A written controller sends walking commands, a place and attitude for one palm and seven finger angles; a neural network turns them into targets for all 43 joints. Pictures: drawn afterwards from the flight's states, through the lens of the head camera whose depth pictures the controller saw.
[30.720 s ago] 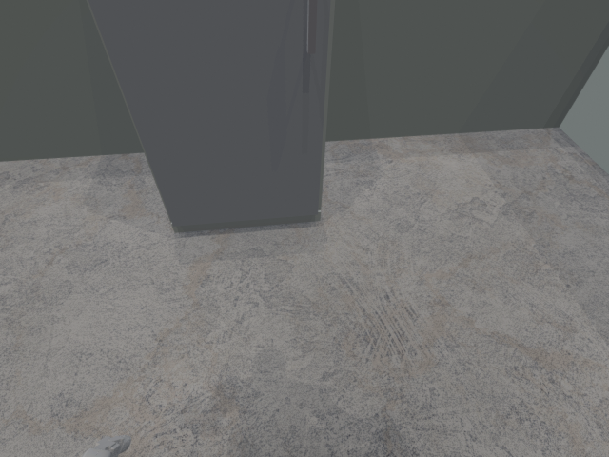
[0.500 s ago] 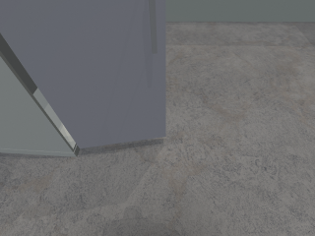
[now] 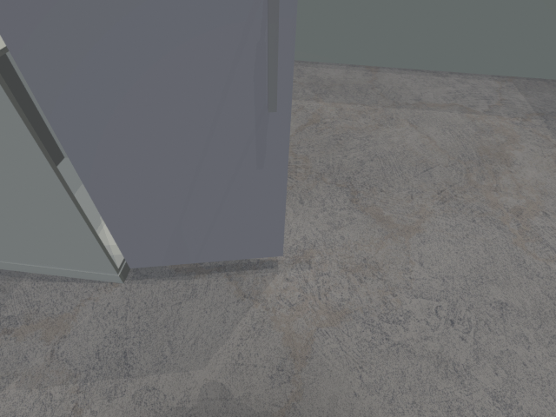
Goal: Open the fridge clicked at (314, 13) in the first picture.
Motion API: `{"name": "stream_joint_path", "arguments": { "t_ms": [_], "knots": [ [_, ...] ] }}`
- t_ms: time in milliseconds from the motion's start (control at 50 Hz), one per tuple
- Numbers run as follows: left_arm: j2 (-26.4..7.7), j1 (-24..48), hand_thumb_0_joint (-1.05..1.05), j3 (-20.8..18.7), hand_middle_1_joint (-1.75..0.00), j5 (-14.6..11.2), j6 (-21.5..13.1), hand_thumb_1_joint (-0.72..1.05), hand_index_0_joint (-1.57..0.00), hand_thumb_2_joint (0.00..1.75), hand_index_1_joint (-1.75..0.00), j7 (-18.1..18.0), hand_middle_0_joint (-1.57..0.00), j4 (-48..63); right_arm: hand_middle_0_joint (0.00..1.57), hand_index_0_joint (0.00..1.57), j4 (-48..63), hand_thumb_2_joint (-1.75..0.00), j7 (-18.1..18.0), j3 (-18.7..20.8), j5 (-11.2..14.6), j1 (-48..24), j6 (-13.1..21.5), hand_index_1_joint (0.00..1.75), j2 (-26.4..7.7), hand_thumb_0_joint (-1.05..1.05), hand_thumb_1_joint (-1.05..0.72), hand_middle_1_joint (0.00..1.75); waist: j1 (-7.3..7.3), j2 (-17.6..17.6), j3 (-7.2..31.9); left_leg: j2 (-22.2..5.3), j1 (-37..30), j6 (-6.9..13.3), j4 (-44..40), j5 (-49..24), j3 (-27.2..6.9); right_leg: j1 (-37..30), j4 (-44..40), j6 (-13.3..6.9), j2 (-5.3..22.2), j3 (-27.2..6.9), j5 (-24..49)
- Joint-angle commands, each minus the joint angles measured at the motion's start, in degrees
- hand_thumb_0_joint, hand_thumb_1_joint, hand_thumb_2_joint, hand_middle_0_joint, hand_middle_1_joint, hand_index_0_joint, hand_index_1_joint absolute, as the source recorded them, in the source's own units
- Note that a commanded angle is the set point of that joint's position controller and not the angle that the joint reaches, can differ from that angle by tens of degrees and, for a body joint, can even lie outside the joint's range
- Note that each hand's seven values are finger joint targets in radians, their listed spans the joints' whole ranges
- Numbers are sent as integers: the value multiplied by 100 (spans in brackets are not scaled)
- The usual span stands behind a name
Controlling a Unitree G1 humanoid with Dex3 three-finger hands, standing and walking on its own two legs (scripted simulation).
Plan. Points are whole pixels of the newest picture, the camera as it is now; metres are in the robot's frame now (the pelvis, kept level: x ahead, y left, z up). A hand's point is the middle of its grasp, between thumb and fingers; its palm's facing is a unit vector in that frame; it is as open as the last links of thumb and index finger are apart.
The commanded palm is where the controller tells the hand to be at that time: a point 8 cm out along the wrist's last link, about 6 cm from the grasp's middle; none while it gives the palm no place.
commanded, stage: let the arm hang, fingers relaxed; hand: right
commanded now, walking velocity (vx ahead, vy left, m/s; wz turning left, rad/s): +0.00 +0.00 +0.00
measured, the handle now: (271, 43) +0.80 +0.07 +0.18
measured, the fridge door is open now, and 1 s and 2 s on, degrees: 77 77 77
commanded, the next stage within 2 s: look to check the result in 0.20 s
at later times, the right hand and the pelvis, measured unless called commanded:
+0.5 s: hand out of the picture +0.08 -0.24 -0.16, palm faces -0.04 +0.94 -0.33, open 7.4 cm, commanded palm none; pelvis +0.02 +0.00 +0.00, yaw +0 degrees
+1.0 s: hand out of the picture +0.12 -0.22 -0.16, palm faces -0.04 +0.95 -0.31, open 7.4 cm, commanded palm none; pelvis +0.04 +0.02 +0.01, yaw +0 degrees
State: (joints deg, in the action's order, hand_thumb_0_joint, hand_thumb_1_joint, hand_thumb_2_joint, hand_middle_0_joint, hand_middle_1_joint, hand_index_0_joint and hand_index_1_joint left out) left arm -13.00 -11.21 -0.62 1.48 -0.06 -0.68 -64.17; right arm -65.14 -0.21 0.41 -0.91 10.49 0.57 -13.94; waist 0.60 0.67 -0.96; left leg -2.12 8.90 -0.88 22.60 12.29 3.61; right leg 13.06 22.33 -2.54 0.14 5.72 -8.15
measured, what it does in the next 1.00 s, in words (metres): stands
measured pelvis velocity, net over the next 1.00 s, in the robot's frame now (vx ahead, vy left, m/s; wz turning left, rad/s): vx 0.04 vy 0.02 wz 0.00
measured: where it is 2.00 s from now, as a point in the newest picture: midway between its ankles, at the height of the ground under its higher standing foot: outside the picture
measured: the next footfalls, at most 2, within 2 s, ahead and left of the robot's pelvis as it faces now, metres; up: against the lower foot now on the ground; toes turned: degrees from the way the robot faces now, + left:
none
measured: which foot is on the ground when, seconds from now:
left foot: down 0.00-1.00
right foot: down 0.00-1.00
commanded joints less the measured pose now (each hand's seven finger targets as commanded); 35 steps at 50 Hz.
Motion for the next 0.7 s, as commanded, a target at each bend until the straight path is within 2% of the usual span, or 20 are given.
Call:
{"name": "stream_joint_path", "arguments": {
  "t_ms": [0,80,140,180,340,400,460,520,560,680],
  "knots": [
    [-1092,122,0,-211,-30,-26,-94,90,-20,90,-30,-35,-20,230,20,20,256,-90,-67,200,-17,-15,96,30,-1064,0,-90,30,-44,1,-156,-476,260,309,-581,206,-532,-100,-742,30,741,-957,-535],
    [-1262,321,0,-219,-30,-25,-105,90,-20,90,-30,-19,-20,265,20,20,298,-90,-44,207,-22,-166,99,30,-1209,0,-90,30,-50,96,-134,-488,216,307,-628,231,-545,-120,-832,39,754,-989,-633],
    [-1416,435,0,-227,-30,-23,-123,90,-20,90,-30,-16,-20,280,20,20,309,-90,-24,213,-18,-267,107,30,-1306,0,-90,30,-43,152,37,-488,131,303,-618,140,-553,-246,-884,39,787,-1023,-567],
    [-1458,495,0,-221,-30,-38,-137,90,-20,90,-30,-8,-20,294,20,20,323,-90,-22,214,-17,-325,129,30,-1379,0,-90,30,-43,19,168,-535,19,296,-663,-36,-560,-343,-789,36,784,-974,-212],
    [-1664,656,0,-182,-30,-58,-150,90,-20,90,-30,-10,-20,252,20,20,277,-90,-14,178,16,-477,150,30,-1545,0,-90,30,-10,11,383,-609,-98,286,-769,-451,-583,-737,-662,59,827,-918,541],
    [-1689,720,0,-167,-30,-69,-137,90,-20,90,-30,-4,-20,238,20,20,269,-90,-17,160,17,-530,142,30,-1599,0,-90,30,-8,12,273,-611,-90,279,-809,-440,-579,-717,-692,66,826,-928,552],
    [-1725,727,0,-157,-30,-72,-140,90,-20,90,-30,-6,-20,236,20,20,254,-90,-21,167,18,-505,152,30,-1624,0,-90,30,-18,-7,387,-625,-185,289,-842,-549,-586,-790,-658,63,829,-922,669],
    [-1742,764,0,-152,-30,-69,-140,90,-20,90,-30,-5,-20,226,20,20,243,-90,-22,155,23,-552,147,30,-1638,0,-90,30,-4,21,371,-635,-183,277,-846,-581,-582,-833,-685,79,837,-905,709],
    [-1730,765,0,-146,-30,-81,-132,90,-20,90,-30,-4,-20,231,20,20,250,-90,-28,153,21,-546,159,30,-1650,0,-90,30,-9,-113,325,-636,-184,282,-882,-668,-571,-825,-662,77,838,-902,763],
    [-1705,803,0,-133,-30,-73,-131,90,-20,90,-30,-4,-20,201,20,20,252,-90,-39,140,25,-571,159,30,-1634,0,-90,30,-6,-57,316,-654,-222,282,-882,-778,-574,-855,-674,97,831,-872,815]
  ]
}}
